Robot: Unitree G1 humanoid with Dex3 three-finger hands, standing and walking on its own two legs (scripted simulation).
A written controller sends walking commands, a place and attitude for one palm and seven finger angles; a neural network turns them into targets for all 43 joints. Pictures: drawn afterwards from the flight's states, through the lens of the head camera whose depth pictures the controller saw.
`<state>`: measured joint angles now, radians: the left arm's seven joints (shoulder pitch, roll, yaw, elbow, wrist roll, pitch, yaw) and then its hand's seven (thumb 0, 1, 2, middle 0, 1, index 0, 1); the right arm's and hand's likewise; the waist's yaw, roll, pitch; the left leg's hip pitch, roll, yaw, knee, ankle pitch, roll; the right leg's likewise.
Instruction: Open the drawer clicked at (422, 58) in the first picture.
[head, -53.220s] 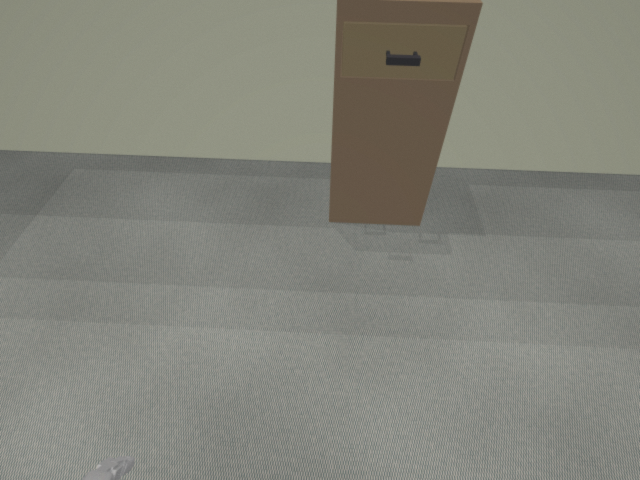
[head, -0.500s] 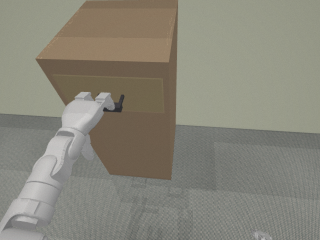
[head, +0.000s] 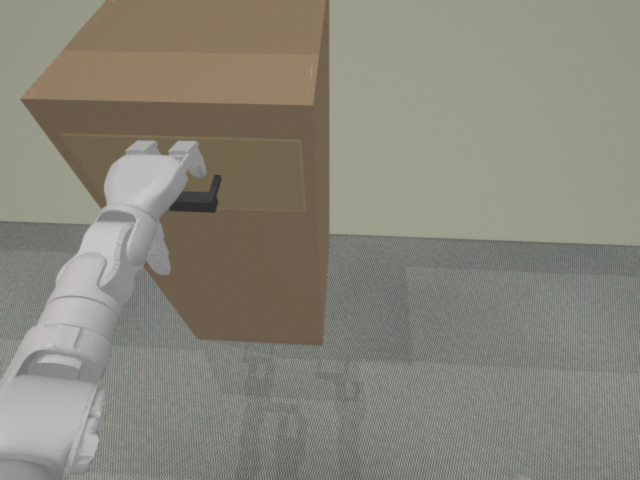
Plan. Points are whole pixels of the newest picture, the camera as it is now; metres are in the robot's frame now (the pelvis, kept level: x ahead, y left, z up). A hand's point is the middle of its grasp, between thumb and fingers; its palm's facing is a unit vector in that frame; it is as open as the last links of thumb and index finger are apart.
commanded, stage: move the hooked fingers above the handle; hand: left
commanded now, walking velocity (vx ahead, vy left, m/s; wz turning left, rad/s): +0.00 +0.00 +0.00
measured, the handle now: (187, 191) +0.54 +0.23 +0.01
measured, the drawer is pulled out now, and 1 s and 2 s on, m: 0.00 0.00 0.00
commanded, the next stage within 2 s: none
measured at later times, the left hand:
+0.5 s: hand (186, 184) +0.49 +0.21 +0.07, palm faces +0.03 -0.02 -1.00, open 13.6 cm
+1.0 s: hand (175, 183) +0.50 +0.22 +0.07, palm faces +0.04 -0.04 -1.00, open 13.7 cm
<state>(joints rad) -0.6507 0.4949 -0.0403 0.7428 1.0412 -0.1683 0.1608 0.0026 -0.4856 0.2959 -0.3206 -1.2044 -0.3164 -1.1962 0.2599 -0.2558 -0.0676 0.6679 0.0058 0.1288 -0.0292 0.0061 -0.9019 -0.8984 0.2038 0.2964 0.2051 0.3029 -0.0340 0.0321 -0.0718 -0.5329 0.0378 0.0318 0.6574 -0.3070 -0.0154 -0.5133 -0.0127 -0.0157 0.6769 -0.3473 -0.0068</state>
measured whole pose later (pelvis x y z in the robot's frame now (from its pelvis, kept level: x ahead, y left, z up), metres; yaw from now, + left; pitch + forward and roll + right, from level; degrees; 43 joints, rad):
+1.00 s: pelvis -0.01 +0.02 -0.01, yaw -2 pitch +17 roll -1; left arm -0.89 0.52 -0.01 1.00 1.10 -0.11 0.25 0.00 -0.48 0.30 -0.33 -1.21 -0.34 -1.23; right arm 0.31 -0.27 -0.06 0.66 -0.01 0.11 -0.02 0.00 -0.90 -0.90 0.20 0.30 0.21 0.30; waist -0.11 0.03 -0.11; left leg -0.72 0.04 0.06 0.76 -0.33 0.02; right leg -0.69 -0.01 0.01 0.73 -0.33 0.03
